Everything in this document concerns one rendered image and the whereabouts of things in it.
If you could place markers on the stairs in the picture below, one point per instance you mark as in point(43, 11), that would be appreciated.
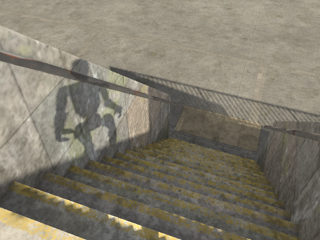
point(168, 190)

